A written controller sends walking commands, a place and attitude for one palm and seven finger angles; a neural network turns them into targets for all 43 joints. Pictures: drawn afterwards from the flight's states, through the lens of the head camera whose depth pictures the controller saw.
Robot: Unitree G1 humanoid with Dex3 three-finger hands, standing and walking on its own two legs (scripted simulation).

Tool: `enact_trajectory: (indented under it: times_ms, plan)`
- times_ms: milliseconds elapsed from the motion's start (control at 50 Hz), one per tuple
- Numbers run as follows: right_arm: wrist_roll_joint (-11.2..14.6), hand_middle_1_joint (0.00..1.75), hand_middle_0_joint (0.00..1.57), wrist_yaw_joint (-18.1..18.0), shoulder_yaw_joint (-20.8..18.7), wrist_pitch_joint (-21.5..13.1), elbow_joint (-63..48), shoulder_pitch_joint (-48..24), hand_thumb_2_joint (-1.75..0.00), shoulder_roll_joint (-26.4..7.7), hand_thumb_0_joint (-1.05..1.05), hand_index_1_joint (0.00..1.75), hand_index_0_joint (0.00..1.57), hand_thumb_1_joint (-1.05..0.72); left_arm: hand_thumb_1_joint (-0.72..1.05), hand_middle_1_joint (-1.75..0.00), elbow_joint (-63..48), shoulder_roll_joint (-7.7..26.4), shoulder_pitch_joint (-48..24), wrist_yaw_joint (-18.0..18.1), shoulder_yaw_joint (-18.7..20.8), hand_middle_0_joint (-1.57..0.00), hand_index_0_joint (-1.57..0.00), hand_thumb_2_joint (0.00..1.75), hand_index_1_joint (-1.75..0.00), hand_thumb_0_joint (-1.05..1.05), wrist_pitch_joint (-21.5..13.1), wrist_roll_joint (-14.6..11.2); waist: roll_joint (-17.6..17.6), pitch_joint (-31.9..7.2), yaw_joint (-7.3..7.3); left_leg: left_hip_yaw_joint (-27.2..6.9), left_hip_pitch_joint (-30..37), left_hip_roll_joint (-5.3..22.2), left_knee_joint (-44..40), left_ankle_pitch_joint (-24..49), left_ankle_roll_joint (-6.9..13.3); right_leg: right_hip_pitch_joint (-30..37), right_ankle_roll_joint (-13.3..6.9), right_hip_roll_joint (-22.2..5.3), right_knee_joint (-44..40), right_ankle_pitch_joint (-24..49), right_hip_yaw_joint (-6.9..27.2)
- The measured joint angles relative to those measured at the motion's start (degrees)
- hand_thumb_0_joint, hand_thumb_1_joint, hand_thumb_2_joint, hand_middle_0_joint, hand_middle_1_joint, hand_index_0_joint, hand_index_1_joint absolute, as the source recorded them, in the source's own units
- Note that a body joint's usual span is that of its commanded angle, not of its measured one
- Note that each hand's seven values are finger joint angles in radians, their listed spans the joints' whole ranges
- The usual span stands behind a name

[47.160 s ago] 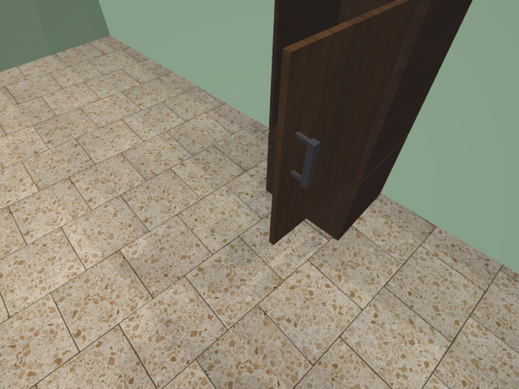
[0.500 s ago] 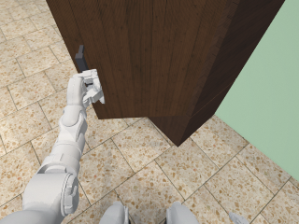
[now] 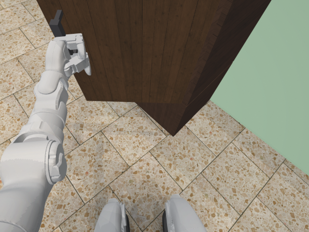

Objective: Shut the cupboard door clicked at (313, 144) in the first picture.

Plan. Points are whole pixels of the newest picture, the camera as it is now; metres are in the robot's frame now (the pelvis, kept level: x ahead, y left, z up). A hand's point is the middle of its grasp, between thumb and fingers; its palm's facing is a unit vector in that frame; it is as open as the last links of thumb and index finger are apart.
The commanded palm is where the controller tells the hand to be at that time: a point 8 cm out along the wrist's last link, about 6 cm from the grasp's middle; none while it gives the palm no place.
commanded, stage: push the door shut along its arc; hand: left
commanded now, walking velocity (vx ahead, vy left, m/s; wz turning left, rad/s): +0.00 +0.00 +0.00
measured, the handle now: (66, 40) +0.59 +0.18 +0.09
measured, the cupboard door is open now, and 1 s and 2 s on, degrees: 44 32 32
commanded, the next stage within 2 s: pull the fist back off the door in 0.78 s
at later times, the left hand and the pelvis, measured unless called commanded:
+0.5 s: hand (104, 40) +0.58 +0.08 +0.10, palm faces -0.25 -0.97 -0.03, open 3.1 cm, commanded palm +0.58 +0.13 +0.09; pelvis +0.01 +0.00 -0.01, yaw -2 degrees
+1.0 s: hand (104, 29) +0.63 +0.08 +0.09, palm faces -0.05 -0.99 +0.13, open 3.1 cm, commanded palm +0.61 +0.10 +0.09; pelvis +0.00 +0.01 -0.03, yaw -2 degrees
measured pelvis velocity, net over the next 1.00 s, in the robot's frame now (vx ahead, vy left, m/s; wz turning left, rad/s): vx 0.00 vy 0.01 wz -0.04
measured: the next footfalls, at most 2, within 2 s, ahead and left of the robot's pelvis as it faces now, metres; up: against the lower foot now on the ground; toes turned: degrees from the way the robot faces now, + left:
none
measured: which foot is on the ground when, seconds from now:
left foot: down 0.00-1.00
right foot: down 0.00-1.00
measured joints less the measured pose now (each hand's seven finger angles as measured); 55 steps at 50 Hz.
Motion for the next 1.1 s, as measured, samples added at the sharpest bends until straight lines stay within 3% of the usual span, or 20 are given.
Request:
enact_trajectory:
  times_ms: [380,560,900,940,1000,1060,1100]
  plan:
    - [-0.6,0.30,0.21,0.8,1.4,0.1,-1.9,1.1,-0.90,0.4,0.00,0.30,0.21,-0.90,0.90,-1.50,4.4,4.7,-10.1,-3.3,2.3,-1.30,-1.29,0.90,-1.50,0.02,4.8,3.2,1.2,0.1,-4.08,0.2,-4.8,1.1,2.5,-1.2,0.2,-4.8,0.2,1.0,1.5,-0.3,0.3]
    - [-1.0,0.30,0.21,0.8,1.9,0.5,-1.9,2.0,-0.90,0.5,0.00,0.30,0.21,-0.90,0.89,-1.49,6.3,7.5,-14.6,-5.2,2.8,-1.30,-1.29,0.91,-1.50,0.01,6.7,4.7,1.8,0.6,-5.07,0.1,-7.2,1.3,3.9,-1.8,0.2,-7.2,0.1,1.3,2.7,-0.7,0.4]
    - [-1.9,0.30,0.21,-0.1,2.0,-1.7,-0.4,1.6,-0.90,0.1,0.00,0.30,0.21,-0.90,0.90,-1.50,9.9,12.3,-25.5,-8.0,-0.7,-1.30,-1.29,0.93,-1.50,0.02,10.8,6.3,1.3,1.1,-7.77,-1.7,-13.8,1.5,7.6,-2.3,0.2,-12.5,0.0,1.5,5.2,-1.1,-1.2]
    - [-2.5,0.30,0.21,0.2,2.0,-1.7,-1.0,2.5,-0.90,0.1,0.00,0.30,0.21,-0.90,0.87,-1.50,9.4,10.5,-25.8,-3.5,2.7,-1.30,-1.30,0.92,-1.50,0.03,11.6,5.4,1.7,0.6,-7.39,-1.9,-14.9,1.5,8.0,-2.4,0.2,-13.5,0.1,1.6,5.4,-1.0,-1.4]
    - [-3.9,0.30,0.21,1.8,2.0,-1.6,-1.6,3.6,-0.90,0.5,0.00,0.30,0.21,-0.90,0.85,-1.50,8.1,7.0,-25.0,8.3,6.7,-1.30,-1.30,0.90,-1.50,0.03,12.2,4.9,1.8,-0.1,-6.98,-1.7,-15.5,1.4,8.1,-2.4,0.2,-14.2,0.3,1.5,5.5,-1.1,-1.2]
    - [-5.5,0.30,0.20,4.0,1.9,-1.3,-2.3,4.4,-0.90,1.5,0.00,0.30,0.20,-0.90,0.85,-1.49,5.1,4.2,-21.7,19.1,7.3,-1.30,-1.29,0.90,-1.50,0.02,11.0,8.8,2.0,-0.6,-6.73,-1.4,-15.2,1.4,7.6,-2.4,0.3,-14.1,0.4,1.5,5.2,-1.0,-0.8]
    - [-6.2,0.30,0.20,5.3,1.6,-1.0,-2.4,4.7,-0.90,2.3,0.00,0.30,0.21,-0.90,0.87,-1.49,3.1,3.1,-19.0,22.8,5.6,-1.30,-1.29,0.90,-1.50,0.02,9.4,12.0,2.2,-0.8,-6.60,-1.2,-14.7,1.3,7.1,-2.4,0.2,-13.7,0.4,1.4,4.9,-1.1,-0.7]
